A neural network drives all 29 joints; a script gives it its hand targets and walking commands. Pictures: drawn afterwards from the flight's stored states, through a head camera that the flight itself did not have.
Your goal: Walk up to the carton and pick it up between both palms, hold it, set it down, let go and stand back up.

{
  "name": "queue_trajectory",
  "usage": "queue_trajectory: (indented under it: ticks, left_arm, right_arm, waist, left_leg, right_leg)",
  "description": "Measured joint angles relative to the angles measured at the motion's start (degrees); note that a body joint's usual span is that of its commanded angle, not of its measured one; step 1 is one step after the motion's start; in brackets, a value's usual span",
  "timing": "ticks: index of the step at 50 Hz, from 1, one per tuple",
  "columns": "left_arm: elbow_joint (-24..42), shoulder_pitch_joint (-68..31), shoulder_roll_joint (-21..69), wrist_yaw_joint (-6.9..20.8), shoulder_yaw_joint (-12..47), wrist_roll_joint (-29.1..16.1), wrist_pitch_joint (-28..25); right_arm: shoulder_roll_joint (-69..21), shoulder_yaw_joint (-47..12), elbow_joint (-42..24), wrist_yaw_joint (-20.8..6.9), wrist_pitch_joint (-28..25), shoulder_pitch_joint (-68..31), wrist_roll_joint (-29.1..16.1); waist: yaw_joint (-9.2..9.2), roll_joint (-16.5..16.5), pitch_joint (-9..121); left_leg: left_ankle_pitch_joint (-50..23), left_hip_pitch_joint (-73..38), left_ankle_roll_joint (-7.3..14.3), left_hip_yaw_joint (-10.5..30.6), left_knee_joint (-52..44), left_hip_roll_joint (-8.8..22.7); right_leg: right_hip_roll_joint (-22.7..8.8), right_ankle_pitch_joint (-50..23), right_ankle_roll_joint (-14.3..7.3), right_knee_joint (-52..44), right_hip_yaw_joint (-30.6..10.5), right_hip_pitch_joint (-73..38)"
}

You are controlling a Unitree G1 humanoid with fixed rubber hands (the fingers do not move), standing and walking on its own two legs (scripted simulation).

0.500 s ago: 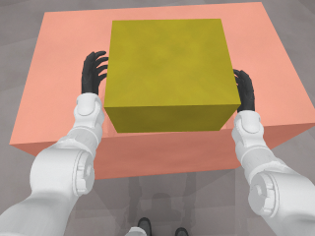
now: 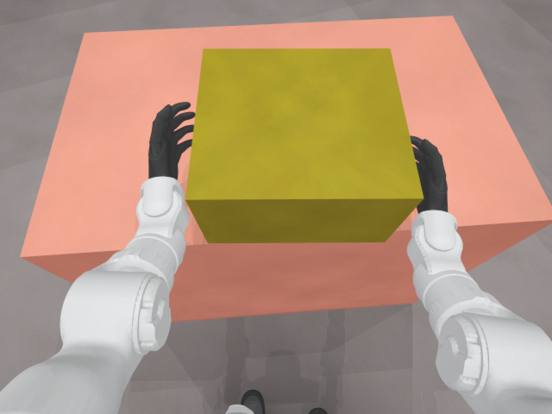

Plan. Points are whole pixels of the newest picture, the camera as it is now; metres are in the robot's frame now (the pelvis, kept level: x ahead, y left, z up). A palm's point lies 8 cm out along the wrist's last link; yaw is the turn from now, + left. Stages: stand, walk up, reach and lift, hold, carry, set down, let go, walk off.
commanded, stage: reach and lift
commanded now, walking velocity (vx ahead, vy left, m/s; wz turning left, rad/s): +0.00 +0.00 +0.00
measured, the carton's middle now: (296, 148) +0.52 +0.01 +0.01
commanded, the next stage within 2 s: none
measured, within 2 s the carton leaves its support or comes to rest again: leaves its support in 0.46 s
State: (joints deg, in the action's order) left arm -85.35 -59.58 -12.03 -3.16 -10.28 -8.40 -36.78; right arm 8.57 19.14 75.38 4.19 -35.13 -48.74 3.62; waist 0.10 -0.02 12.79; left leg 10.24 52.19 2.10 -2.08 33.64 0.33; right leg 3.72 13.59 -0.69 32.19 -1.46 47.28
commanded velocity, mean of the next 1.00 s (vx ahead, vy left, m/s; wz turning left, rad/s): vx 0.00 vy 0.00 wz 0.00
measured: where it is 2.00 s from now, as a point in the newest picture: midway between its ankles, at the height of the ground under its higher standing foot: outside the picture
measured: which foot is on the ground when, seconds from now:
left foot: down 0.00-1.00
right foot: down 0.00-1.00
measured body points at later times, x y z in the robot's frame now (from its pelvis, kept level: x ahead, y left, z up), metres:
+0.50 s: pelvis -0.01 +0.00 +0.00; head +0.07 +0.02 +0.44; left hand +0.42 +0.20 +0.04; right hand +0.41 -0.18 +0.04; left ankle +0.03 +0.09 -0.71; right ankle -0.01 -0.11 -0.71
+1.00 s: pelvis -0.05 +0.01 +0.00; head -0.04 +0.02 +0.45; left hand +0.39 +0.19 +0.11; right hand +0.36 -0.19 +0.10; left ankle +0.03 +0.09 -0.71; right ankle -0.01 -0.11 -0.71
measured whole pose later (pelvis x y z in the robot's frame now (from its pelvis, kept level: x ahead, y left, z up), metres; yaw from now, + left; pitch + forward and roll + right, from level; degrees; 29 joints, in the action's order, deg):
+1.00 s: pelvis -0.05 +0.01 +0.00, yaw +0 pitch +19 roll -2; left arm -74.0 -51.9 -10.0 -10.7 4.1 -17.1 -8.3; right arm 10.9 7.5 56.0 5.8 0.3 -38.1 -8.0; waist 0.1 0.0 21.7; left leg 7.5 45.5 2.7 -2.1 33.6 0.5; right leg 3.8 10.9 -0.5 32.2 -1.4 40.7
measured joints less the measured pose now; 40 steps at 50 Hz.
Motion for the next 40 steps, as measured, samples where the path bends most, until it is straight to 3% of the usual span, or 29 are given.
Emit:
queue_trajectory:
  ticks: [12, 20, 32, 40]
  left_arm:
    - [0.0, 3.9, 1.5, -0.7, 0.0, 0.0, 0.3]
    - [0.8, 7.9, 1.6, -2.0, 4.3, -2.3, 2.3]
    - [10.3, 14.8, 2.0, -5.5, 10.4, -6.7, 11.9]
    - [11.0, 12.9, 2.0, -6.5, 12.9, -8.7, 20.4]
  right_arm:
    - [-0.3, -0.9, -0.1, -0.1, 2.0, 3.0, 0.0]
    - [-0.3, -6.1, -4.7, 0.4, 7.6, 7.3, -0.8]
    - [-0.5, -11.6, -13.7, 1.9, 19.4, 11.1, -7.4]
    - [0.4, -11.6, -15.0, 1.8, 27.0, 11.1, -8.7]
  waist:
    - [0.00, 0.0, 2.8]
    - [0.00, 0.0, 6.6]
    - [0.00, 0.0, 7.9]
    - [0.01, 0.0, 8.6]
  left_leg:
    - [-0.2, 0.0, -0.1, 0.0, 0.0, 0.0]
    - [-0.3, 0.0, -0.1, 0.0, 0.0, 0.1]
    - [-1.4, -2.6, -0.2, 0.0, 0.0, 0.2]
    - [-2.2, -4.4, 0.1, 0.0, 0.0, 0.2]
  right_leg:
    - [0.0, -0.1, 0.0, 0.0, 0.0, 0.0]
    - [0.1, -0.3, 0.0, 0.0, 0.0, 0.0]
    - [0.1, -1.3, 0.0, 0.0, 0.0, -2.5]
    - [0.1, -2.2, 0.1, 0.0, 0.0, -4.4]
